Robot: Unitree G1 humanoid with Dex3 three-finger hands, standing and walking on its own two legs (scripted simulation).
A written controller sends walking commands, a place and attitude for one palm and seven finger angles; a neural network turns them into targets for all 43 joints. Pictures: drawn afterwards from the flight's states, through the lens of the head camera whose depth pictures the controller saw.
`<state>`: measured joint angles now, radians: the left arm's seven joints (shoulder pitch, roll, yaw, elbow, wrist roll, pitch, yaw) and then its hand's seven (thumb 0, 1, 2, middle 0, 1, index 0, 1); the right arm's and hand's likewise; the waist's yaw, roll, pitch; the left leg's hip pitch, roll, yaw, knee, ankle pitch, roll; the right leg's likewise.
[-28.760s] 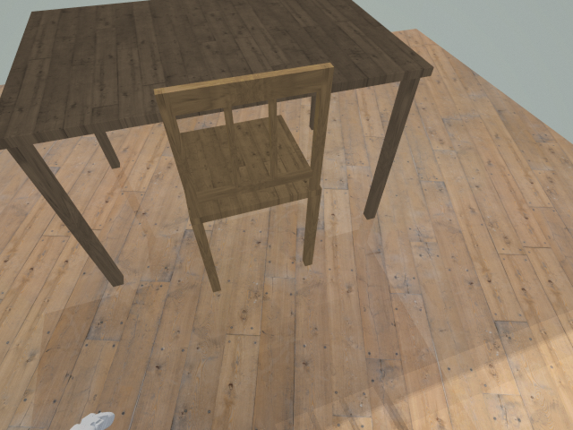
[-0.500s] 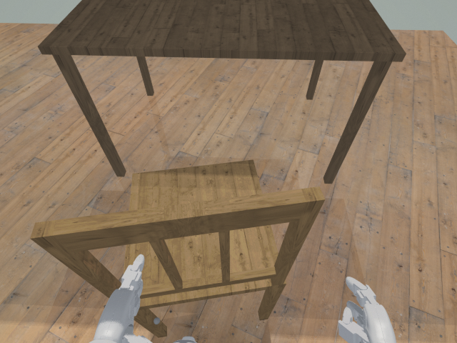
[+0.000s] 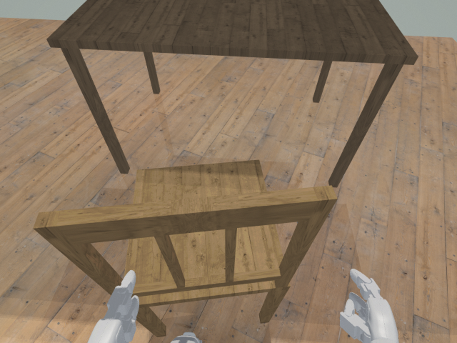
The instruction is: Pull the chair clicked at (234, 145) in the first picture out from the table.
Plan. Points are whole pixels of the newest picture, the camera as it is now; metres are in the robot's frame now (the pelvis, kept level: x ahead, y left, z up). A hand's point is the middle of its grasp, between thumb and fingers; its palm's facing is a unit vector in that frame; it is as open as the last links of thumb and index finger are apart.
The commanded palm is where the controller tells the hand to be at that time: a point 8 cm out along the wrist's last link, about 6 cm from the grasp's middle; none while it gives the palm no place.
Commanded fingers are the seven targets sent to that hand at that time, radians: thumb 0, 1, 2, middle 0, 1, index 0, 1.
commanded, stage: draw the hand back to the body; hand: left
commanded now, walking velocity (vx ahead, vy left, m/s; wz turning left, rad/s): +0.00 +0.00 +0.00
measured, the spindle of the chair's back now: (172, 261) +0.27 +0.12 -0.03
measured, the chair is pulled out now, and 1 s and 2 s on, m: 0.56 0.55 0.55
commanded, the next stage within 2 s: step back with the hand held close in 1.48 s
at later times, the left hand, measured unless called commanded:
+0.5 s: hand (93, 339) +0.13 +0.17 +0.09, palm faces +0.02 -0.95 -0.30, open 16.5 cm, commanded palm +0.11 +0.24 +0.14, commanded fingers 0.00 -0.15 0.39 -0.05 -0.08 -0.05 -0.08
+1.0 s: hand out of the picture +0.19 +0.25 +0.21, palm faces +0.45 -0.78 -0.44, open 10.2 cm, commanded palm +0.14 +0.29 +0.23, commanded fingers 0.00 0.75 0.83 -0.18 -0.27 -0.18 -0.27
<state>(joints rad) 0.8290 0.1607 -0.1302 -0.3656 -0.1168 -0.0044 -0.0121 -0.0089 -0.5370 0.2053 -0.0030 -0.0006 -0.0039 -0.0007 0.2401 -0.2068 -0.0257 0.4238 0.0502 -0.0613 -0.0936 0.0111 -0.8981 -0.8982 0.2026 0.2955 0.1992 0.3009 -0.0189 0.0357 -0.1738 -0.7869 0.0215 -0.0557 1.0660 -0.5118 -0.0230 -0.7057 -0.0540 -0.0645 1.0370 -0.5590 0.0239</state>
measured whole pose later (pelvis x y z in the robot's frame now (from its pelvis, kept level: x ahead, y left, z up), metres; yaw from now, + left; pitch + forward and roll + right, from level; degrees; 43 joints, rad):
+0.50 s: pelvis -0.01 -0.01 +0.02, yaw +0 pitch +8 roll -2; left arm 0.79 0.37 0.06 -0.48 -0.12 -0.07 -0.01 -0.01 -0.43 0.26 -0.02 -0.02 -0.14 -0.08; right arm 0.24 -0.18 0.00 0.51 0.07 -0.08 -0.13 0.01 -0.90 -0.90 0.20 0.30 0.20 0.30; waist 0.03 0.06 -0.11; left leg -0.65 0.05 -0.07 0.99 -0.47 -0.04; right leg -0.56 -0.02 -0.08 0.94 -0.51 0.01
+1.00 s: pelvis +0.01 -0.01 +0.06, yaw +0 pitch -3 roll +0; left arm 0.54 0.36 0.28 -0.47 -0.07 0.00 0.17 0.01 0.41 0.67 -0.14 -0.20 -0.26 -0.26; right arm 0.16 -0.23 0.03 0.63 0.03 -0.16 -0.11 0.01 -0.90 -0.90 0.20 0.30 0.20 0.30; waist 0.09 0.08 0.02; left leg -0.20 0.03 -0.04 0.57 -0.32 -0.03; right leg -0.13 -0.04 -0.07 0.54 -0.36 0.01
